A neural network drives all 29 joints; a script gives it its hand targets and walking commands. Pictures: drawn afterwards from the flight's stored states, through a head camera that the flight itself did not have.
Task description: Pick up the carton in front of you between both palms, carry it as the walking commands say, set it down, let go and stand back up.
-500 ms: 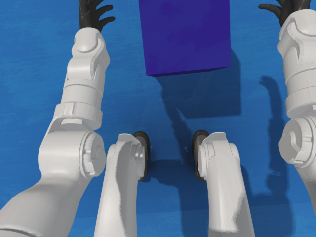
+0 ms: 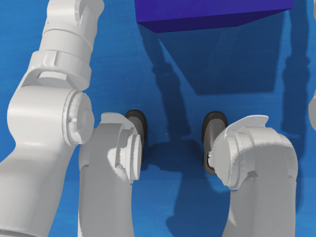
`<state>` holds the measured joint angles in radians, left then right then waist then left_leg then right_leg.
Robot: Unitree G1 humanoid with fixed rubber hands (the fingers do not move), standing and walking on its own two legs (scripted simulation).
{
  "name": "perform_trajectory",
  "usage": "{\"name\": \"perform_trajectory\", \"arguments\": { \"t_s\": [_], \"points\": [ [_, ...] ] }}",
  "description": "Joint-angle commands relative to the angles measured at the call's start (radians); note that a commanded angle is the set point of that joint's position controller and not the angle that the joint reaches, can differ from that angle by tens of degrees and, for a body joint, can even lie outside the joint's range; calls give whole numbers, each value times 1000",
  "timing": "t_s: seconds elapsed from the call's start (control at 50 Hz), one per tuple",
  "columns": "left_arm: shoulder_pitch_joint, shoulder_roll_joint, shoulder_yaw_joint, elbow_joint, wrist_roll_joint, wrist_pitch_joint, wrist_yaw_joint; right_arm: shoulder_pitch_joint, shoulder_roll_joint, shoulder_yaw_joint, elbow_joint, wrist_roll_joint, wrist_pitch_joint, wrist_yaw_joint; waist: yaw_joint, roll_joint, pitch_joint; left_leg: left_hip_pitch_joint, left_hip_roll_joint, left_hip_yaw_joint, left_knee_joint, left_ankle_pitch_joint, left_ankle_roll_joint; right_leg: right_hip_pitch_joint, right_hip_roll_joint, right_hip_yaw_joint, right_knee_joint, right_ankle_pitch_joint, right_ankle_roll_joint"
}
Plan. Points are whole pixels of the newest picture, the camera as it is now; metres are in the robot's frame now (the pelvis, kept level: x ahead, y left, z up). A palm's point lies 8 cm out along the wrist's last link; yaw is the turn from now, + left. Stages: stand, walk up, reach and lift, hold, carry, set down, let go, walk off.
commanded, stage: reach and lift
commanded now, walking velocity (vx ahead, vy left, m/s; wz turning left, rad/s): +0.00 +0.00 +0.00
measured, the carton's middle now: out of the picture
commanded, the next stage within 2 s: none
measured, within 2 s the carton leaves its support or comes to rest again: leaves its support in 0.80 s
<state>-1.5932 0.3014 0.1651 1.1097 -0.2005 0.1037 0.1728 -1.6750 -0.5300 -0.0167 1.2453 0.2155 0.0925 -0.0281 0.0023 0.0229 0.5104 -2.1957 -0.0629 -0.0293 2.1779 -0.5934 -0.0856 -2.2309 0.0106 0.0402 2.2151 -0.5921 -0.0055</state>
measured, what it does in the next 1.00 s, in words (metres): stands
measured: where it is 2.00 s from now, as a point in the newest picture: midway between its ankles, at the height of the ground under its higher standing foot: (171, 151)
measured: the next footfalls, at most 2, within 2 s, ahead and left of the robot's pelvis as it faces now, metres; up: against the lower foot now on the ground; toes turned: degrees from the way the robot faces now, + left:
none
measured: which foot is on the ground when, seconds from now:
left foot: down 0.00-1.00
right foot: down 0.00-1.00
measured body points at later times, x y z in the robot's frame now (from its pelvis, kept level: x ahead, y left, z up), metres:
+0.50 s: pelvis +0.00 +0.00 +0.00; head +0.39 -0.03 +0.21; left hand +0.58 +0.10 -0.18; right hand +0.59 -0.21 -0.18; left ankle +0.12 +0.13 -0.34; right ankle +0.11 -0.12 -0.34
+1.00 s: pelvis +0.01 +0.01 +0.02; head +0.33 -0.04 +0.33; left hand +0.56 +0.10 -0.08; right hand +0.55 -0.21 -0.08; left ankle +0.12 +0.14 -0.34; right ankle +0.11 -0.12 -0.34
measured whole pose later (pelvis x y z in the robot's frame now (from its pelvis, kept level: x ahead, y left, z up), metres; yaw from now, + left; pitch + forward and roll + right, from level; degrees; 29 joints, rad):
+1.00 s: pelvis +0.01 +0.01 +0.02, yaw -2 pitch +41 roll +3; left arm -1.25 0.06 0.42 0.71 0.01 0.32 0.18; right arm -1.35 -0.26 -0.22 0.86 -0.02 0.36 -0.07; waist -0.02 0.05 0.11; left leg -2.21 -0.10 -0.05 2.09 -0.60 -0.10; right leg -2.25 0.06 0.07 2.11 -0.57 0.04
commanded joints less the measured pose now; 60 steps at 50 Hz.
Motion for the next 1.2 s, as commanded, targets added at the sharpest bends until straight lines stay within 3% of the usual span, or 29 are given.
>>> {"name": "perform_trajectory", "arguments": {
  "t_s": [0.0, 0.1, 0.2, 0.3, 0.38, 0.42, 0.46, 0.5, 0.54, 0.6, 0.7, 0.78, 0.84, 0.88, 0.92, 1.02, 1.06, 1.12, 1.18],
  "points": [
    [-309, 124, -13, -136, -24, -29, 4, -359, -145, 18, -124, 18, -28, -6, -8, -55, -1404, 553, 10, 120, -92, 403, 23, 735, -4, -16, -150, 468, 21],
    [-231, 85, -26, -116, -36, -26, 6, -285, -105, 21, -79, 4, -18, -4, -21, -66, -1431, 556, -6, 127, -86, 436, 24, 772, 3, -25, -140, 523, 20],
    [-176, 59, 30, -73, 21, -34, -1, -239, -68, -9, -46, -38, -22, 9, -7, -61, -1286, 508, -14, 110, -103, 407, 27, 619, 4, -26, -158, 445, 27],
    [-225, 34, 35, -97, 37, -38, 1, -304, -34, 5, -96, -29, -27, 10, 3, -67, -1283, 542, -18, 100, -112, 391, 35, 577, 6, -30, -170, 390, 27],
    [-299, -70, 14, -114, 42, -25, -10, -365, 68, 20, -101, -38, -12, 26, -11, -60, -1253, 568, -33, 100, -117, 341, 35, 587, 16, -38, -184, 337, 17],
    [-317, -162, 47, -111, 95, -10, -28, -378, 188, 20, -87, -63, 6, 57, 3, -64, -1209, 588, -40, 104, -117, 308, 37, 581, 25, -43, -186, 301, 22],
    [-447, -533, -37, -126, 108, 19, -116, -477, 586, 100, -106, -67, 34, 148, 6, -67, -1171, 574, -59, 106, -111, 286, 46, 582, 48, -39, -182, 290, 13],
    [-502, -772, -51, -153, 132, 53, -203, -454, 840, 89, -130, -99, 69, 240, -3, -71, -1107, 532, -74, 121, -102, 250, 50, 545, 66, -51, -169, 271, 9],
    [-491, -878, -58, -192, 148, 84, -262, -409, 962, 65, -167, -107, 98, 300, -10, -49, -1073, 506, -76, 129, -96, 243, 63, 492, 74, -64, -164, 263, 4],
    [-450, -964, -71, -220, 135, 112, -293, -382, 1026, 79, -214, -93, 122, 333, -24, -28, -1087, 519, -79, 131, -85, 259, 75, 456, 74, -73, -163, 263, 1],
    [-496, -1077, -158, -289, 52, 122, -300, -424, 1120, 152, -358, -33, 136, 332, -41, -36, -1331, 547, -84, 136, -64, 393, 78, 606, 77, -69, -150, 435, -2],
    [-544, -1163, -262, -439, -13, 129, -275, -483, 1210, 233, -590, 17, 145, 293, -45, -74, -1800, 600, -98, 153, -82, 547, 64, 938, 83, -72, -145, 722, 10],
    [-554, -1226, -292, -546, -4, 161, -269, -460, 1269, 261, -708, 9, 184, 274, -56, -120, -2085, 561, -111, 162, -126, 566, 56, 1141, 90, -76, -154, 886, 19],
    [-554, -1244, -326, -601, 10, 180, -260, -405, 1326, 263, -707, -21, 206, 250, -63, -115, -2131, 556, -123, 170, -162, 543, 50, 1129, 107, -91, -192, 836, 28],
    [-508, -1255, -318, -589, 42, 199, -266, -315, 1363, 230, -647, -67, 229, 242, -72, -101, -2018, 529, -127, 167, -208, 504, 45, 1040, 115, -103, -246, 752, 34],
    [-354, -1249, -121, -393, 223, 238, -288, -184, 1416, 55, -414, -216, 269, 276, -10, -85, -1548, 472, -123, 142, -356, 213, 58, 625, 123, -124, -411, 284, 28],
    [-319, -1223, -24, -331, 298, 254, -292, -180, 1401, -14, -349, -267, 279, 292, 20, -90, -1437, 468, -123, 139, -409, 141, 69, 541, 126, -123, -467, 160, 24],
    [-315, -1210, 40, -313, 351, 257, -297, -193, 1383, -77, -325, -312, 278, 300, 25, -99, -1414, 481, -123, 138, -465, 107, 76, 539, 132, -118, -525, 103, 18],
    [-345, -1233, 21, -336, 346, 259, -307, -197, 1386, -109, -326, -337, 277, 297, -1, -81, -1480, 521, -121, 136, -507, 102, 71, 603, 134, -119, -564, 111, 13]
  ]
}}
